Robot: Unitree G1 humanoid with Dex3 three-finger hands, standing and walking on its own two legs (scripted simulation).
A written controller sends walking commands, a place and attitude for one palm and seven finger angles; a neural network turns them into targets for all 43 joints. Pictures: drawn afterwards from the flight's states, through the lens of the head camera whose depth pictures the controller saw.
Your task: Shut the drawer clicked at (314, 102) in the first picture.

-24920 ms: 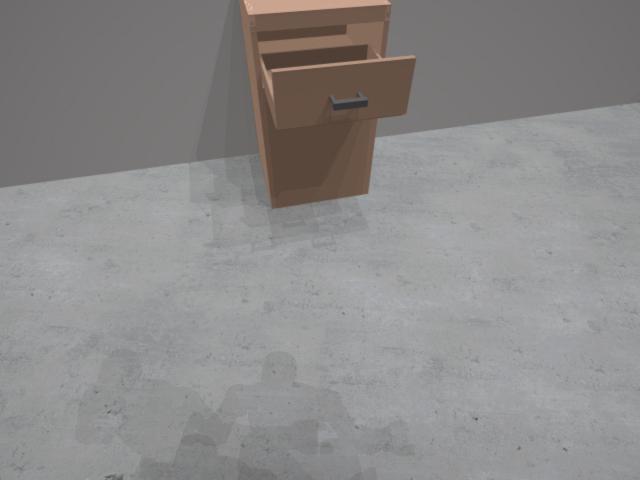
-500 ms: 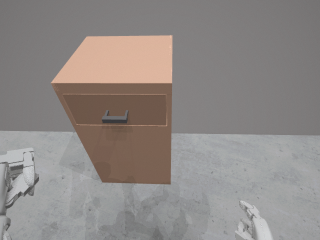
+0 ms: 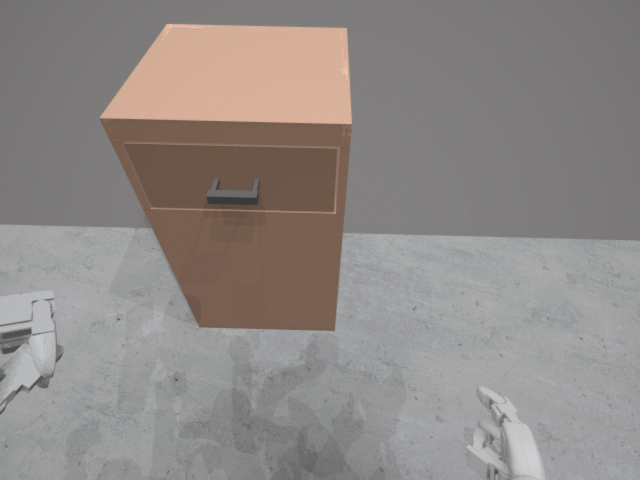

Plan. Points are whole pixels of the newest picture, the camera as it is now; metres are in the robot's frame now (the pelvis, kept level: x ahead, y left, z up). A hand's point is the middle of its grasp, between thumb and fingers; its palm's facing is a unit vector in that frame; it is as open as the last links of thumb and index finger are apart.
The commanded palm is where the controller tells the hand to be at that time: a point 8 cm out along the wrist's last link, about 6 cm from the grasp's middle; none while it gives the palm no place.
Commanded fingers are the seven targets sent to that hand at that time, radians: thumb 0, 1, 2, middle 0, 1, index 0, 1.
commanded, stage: step back with the hand held close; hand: left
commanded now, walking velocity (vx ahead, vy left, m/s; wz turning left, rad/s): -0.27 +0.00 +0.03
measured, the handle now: (234, 190) +0.66 +0.23 -0.08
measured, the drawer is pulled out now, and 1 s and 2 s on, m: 0.00 0.00 0.00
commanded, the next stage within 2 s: stop stepping back and stand still in 1.04 s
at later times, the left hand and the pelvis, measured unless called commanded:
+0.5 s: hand (27, 418) +0.14 +0.24 +0.17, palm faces +0.39 -0.78 -0.49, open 3.3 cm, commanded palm +0.06 +0.28 +0.18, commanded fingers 0.00 0.90 0.90 -1.40 -1.60 -1.40 -1.60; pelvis -0.06 -0.01 -0.01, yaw +2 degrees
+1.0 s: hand out of the picture +0.06 +0.24 +0.17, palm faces +0.33 -0.81 -0.48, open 3.3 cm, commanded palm -0.01 +0.28 +0.18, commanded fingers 0.00 0.90 0.90 -1.40 -1.60 -1.40 -1.60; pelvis -0.13 +0.00 +0.00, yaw +2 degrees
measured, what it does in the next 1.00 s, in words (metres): walks backwards: right foot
